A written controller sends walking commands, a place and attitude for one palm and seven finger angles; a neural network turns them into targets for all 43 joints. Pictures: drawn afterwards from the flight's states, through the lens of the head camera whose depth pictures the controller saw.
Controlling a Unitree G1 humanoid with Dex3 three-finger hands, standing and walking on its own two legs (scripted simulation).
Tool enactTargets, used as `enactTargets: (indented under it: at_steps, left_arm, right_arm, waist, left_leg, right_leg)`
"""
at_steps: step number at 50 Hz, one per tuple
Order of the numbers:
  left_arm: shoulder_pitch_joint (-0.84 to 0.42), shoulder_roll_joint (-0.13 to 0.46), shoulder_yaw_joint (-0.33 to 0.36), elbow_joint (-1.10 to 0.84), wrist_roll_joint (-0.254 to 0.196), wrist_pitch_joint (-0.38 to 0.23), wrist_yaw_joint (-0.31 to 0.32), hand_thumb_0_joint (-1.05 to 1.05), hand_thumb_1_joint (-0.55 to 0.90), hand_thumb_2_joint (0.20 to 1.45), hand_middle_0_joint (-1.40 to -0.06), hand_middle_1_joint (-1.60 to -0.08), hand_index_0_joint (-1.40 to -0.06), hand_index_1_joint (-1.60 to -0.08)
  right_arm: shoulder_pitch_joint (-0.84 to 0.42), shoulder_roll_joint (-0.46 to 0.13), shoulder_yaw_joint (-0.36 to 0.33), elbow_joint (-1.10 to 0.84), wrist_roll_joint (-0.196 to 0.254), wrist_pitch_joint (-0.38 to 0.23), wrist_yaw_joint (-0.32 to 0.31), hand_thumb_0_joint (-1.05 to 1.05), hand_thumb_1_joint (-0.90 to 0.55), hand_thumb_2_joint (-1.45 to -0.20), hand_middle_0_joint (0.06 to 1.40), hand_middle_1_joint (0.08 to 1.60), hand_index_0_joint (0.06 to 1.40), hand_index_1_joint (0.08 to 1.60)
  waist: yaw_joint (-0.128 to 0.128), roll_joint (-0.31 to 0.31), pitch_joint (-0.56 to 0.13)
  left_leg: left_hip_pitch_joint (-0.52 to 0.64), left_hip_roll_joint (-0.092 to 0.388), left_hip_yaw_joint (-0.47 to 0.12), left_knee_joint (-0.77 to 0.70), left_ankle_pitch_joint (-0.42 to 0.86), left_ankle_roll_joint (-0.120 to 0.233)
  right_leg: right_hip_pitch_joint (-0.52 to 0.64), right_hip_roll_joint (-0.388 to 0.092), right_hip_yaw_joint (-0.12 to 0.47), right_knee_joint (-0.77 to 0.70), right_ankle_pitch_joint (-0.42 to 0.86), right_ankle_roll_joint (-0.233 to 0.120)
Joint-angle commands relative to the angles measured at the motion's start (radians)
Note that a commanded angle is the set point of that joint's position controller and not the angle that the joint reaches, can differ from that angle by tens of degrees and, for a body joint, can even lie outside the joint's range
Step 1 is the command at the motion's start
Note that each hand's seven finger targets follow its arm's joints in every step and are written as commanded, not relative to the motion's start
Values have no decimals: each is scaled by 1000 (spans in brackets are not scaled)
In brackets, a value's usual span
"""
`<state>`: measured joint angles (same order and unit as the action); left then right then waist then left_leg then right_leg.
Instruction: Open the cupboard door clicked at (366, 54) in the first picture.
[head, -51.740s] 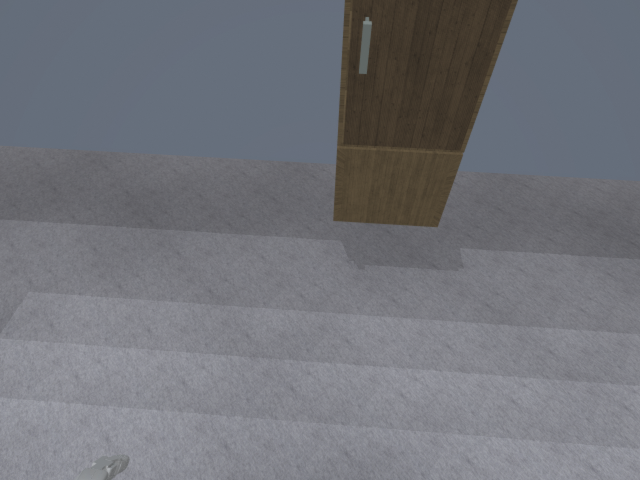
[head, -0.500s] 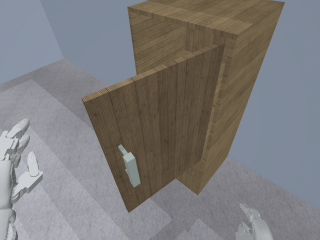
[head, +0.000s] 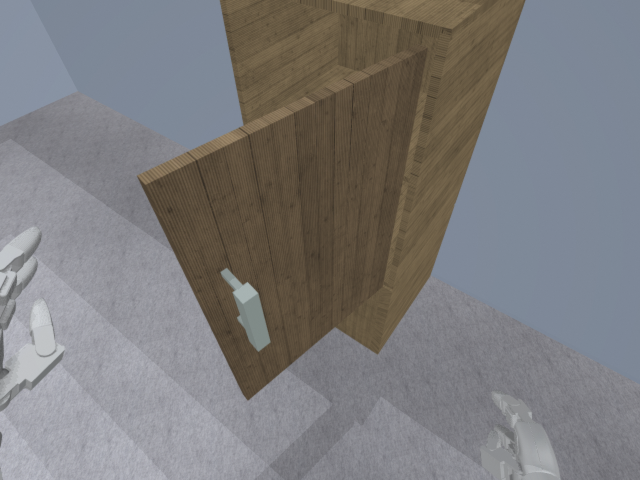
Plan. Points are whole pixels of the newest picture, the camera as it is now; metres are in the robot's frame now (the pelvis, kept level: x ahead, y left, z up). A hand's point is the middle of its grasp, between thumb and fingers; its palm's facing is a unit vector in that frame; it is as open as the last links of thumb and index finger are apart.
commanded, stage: step back with the hand held close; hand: left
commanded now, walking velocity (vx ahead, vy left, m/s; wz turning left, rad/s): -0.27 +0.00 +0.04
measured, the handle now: (244, 309) +0.33 +0.13 +0.00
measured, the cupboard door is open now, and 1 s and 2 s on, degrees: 78 78 78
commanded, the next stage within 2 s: stop stepping back and stand still in 0.92 s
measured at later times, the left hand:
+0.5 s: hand out of the picture +0.12 +0.28 +0.15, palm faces +0.46 -0.76 -0.46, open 7.4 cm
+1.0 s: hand out of the picture +0.06 +0.24 +0.16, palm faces +0.30 -0.82 -0.48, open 7.4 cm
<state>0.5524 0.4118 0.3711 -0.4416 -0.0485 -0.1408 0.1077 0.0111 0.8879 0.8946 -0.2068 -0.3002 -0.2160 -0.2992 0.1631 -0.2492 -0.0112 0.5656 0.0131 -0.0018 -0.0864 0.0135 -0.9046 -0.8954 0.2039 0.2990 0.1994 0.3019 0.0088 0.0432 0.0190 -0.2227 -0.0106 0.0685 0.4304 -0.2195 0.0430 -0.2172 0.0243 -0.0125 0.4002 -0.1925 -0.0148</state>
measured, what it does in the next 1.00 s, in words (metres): walks backwards: right foot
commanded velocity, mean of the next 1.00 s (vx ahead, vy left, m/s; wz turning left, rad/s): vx -0.34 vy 0.00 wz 0.02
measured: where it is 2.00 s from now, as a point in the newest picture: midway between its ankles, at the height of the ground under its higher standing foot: outside the picture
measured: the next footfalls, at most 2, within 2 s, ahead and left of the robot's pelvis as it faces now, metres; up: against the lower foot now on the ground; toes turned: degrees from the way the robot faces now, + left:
right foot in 0.98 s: -0.24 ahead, -0.11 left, +0.00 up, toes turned -3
left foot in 1.38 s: -0.06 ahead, +0.09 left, +0.00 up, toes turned -4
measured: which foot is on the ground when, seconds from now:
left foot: down 0.00-1.00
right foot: down 0.00-0.60, up 0.62-0.96, down 0.98-1.00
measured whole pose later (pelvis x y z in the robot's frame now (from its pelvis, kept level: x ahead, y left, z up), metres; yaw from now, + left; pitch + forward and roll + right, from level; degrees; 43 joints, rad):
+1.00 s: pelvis -0.17 +0.00 -0.02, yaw -4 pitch +5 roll -2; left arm 0.52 0.51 0.45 -0.59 -0.09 -0.23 0.13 0.01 0.89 0.90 -0.20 -0.30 -0.21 -0.30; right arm 0.06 -0.15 0.04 0.62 -0.03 -0.11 -0.04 0.01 -0.90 -0.89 0.21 0.30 0.20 0.30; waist 0.03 -0.04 0.02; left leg -0.53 0.05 0.11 0.33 0.10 0.03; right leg -0.07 0.04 -0.01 0.37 -0.37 -0.03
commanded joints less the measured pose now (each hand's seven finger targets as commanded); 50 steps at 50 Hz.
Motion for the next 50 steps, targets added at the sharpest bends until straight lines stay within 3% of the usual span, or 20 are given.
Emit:
enactTargets:
  at_steps: [1, 5, 12, 17, 20, 23, 24, 26, 28, 30, 31, 32, 34, 38, 41, 45, 47, 48, 49, 50]
  left_arm:
    - [15, 193, 179, -227, -5, -70, 39, 0, 900, 900, -200, -300, -200, -300]
    - [15, 182, 170, -230, 3, -74, 46, 0, 900, 900, -200, -300, -200, -300]
    - [-31, 174, 189, -268, 36, -111, 55, 0, 900, 900, -200, -300, -200, -300]
    - [-81, 160, 192, -272, 53, -128, 54, 0, 900, 900, -200, -300, -200, -300]
    - [-90, 162, 191, -267, 51, -132, 54, 0, 900, 900, -200, -300, -200, -300]
    - [-92, 178, 180, -301, 31, -138, 64, 0, 900, 900, -200, -300, -200, -300]
    - [-86, 172, 165, -305, 25, -138, 69, 0, 900, 900, -200, -300, -200, -300]
    - [-70, 197, 188, -312, 21, -138, 78, 0, 900, 900, -200, -300, -200, -300]
    - [-46, 215, 216, -337, 21, -146, 80, 0, 900, 900, -200, -300, -200, -300]
    - [-38, 211, 256, -380, 39, -166, 74, 0, 900, 900, -200, -300, -200, -300]
    - [-60, 235, 271, -390, 40, -170, 75, 0, 900, 900, -200, -300, -200, -300]
    - [-46, 223, 265, -356, 36, -172, 74, 0, 900, 900, -200, -300, -200, -300]
    - [-6, 185, 231, -331, 15, -167, 79, 0, 900, 900, -200, -300, -200, -300]
    - [-46, 136, 138, -349, 4, -144, 76, 0, 900, 900, -200, -300, -200, -300]
    - [-70, 159, 127, -339, -7, -135, 67, 0, 900, 900, -200, -300, -200, -300]
    - [-49, 222, 175, -360, -35, -145, 47, 0, 900, 900, -200, -300, -200, -300]
    - [-33, 270, 224, -372, -50, -162, 37, 0, 900, 900, -200, -300, -200, -300]
    - [-4, 303, 258, -383, -55, -172, 40, 0, 900, 900, -200, -300, -200, -300]
    - [-22, 305, 262, -385, -60, -181, 41, 0, 900, 900, -200, -300, -200, -300]
    - [-56, 297, 247, -382, -53, -179, 41, 0, 900, 900, -200, -300, -200, -300]
  right_arm:
    - [-92, -100, -46, -176, 3, -37, -6, 0, -900, -900, 200, 300, 200, 300]
    - [-83, -107, -46, -178, 2, -45, -6, 0, -900, -900, 200, 300, 200, 300]
    - [-64, -122, -49, -189, -1, -86, -7, 0, -900, -900, 200, 300, 200, 300]
    - [-52, -122, -50, -180, -10, -114, -5, 0, -900, -900, 200, 300, 200, 300]
    - [-33, -115, -53, -171, -12, -121, 0, 0, -900, -900, 200, 300, 200, 300]
    - [-21, -101, -51, -141, -19, -120, 13, 0, -900, -900, 200, 300, 200, 300]
    - [-19, -87, -43, -132, -17, -116, 17, 0, -900, -900, 200, 300, 200, 300]
    - [-28, -85, -40, -124, -13, -106, 16, 0, -900, -900, 200, 300, 200, 300]
    - [-58, -103, -42, -135, -14, -105, 5, 0, -900, -900, 200, 300, 200, 300]
    - [-74, -116, -45, -150, -27, -128, 1, 0, -900, -900, 200, 300, 200, 300]
    - [-56, -92, -53, -141, -34, -143, 4, 0, -900, -900, 200, 300, 200, 300]
    - [-59, -89, -64, -125, -30, -155, 12, 0, -900, -900, 200, 300, 200, 300]
    - [-64, -75, -60, -104, -32, -178, 20, 0, -900, -900, 200, 300, 200, 300]
    - [-57, -72, -44, -57, -34, -194, 24, 0, -900, -900, 200, 300, 200, 300]
    - [-42, -77, -43, -35, -41, -189, 23, 0, -900, -900, 200, 300, 200, 300]
    - [-51, -70, -40, -37, -46, -156, 33, 0, -900, -900, 200, 300, 200, 300]
    - [-78, -72, -34, -51, -40, -135, 34, 0, -900, -900, 200, 300, 200, 300]
    - [-77, -60, -26, -51, -44, -126, 35, 0, -900, -900, 200, 300, 200, 300]
    - [-104, -56, -15, -66, -41, -128, 31, 0, -900, -900, 200, 300, 200, 300]
    - [-106, -54, -12, -65, -28, -134, 22, 0, -900, -900, 200, 300, 200, 300]
  waist:
    - [9, -11, -196]
    - [5, 1, -152]
    - [2, 69, -84]
    - [-2, 74, -64]
    - [-10, -44, -57]
    - [-23, -133, -79]
    - [-26, -150, -94]
    - [-28, -129, -103]
    - [-23, 42, -71]
    - [-3, 316, -113]
    - [-13, 239, -123]
    - [-7, 136, -131]
    - [2, 55, -140]
    - [-3, 192, -162]
    - [-3, 186, -233]
    - [15, 187, -313]
    - [21, 92, -294]
    - [14, 20, -317]
    - [17, -40, -282]
    - [5, -96, -246]
  left_leg:
    - [-7, 98, -105, -31, 287, -2]
    - [-107, 108, -131, -56, 129, 10]
    - [-433, 169, -216, -176, -349, 68]
    - [-542, 192, -236, -169, -471, 86]
    - [-479, 122, -189, -34, -447, 59]
    - [-189, 26, -118, 225, -253, -5]
    - [-129, 16, -110, 272, -204, -16]
    - [-90, 21, -119, 227, -178, -16]
    - [-190, 95, -218, 16, -270, 14]
    - [-537, 331, -499, -353, -567, 107]
    - [-502, 370, -527, -386, -519, 127]
    - [-413, 366, -479, -319, -433, 131]
    - [-190, 308, -380, -231, -208, 114]
    - [-25, 257, -286, -313, -179, 45]
    - [100, 239, -245, -332, -87, -5]
    - [229, 198, -152, -226, 293, -77]
    - [263, 161, -91, -66, 278, -65]
    - [255, 135, -84, 39, 226, -68]
    - [237, 104, -55, 113, 128, -66]
    - [222, 56, -30, 181, 58, -73]
  right_leg:
    - [111, -82, 83, 46, 368, 9]
    - [103, -74, 95, 57, 246, 10]
    - [224, -28, 78, 204, 67, 25]
    - [248, -17, 84, 281, 26, 26]
    - [132, -75, 178, 148, -68, -2]
    - [-174, -217, 315, -69, -192, -86]
    - [-214, -248, 296, -79, -168, -99]
    - [-243, -226, 225, -51, -131, -81]
    - [-198, -118, 137, 63, -184, -28]
    - [142, 69, 17, 558, -163, 37]
    - [91, 78, 55, 745, -237, 30]
    - [14, 73, 82, 796, -268, 24]
    - [-137, 39, 72, 699, -297, 25]
    - [-111, 43, 0, 465, -336, 16]
    - [-58, 60, -36, 249, -360, 1]
    - [15, 55, -45, -43, -207, -28]
    - [-49, -36, 26, -183, -80, -49]
    - [-92, -131, 89, -181, 6, -81]
    - [-153, -200, 111, -180, 75, -82]
    - [-215, -220, 94, -169, 105, -81]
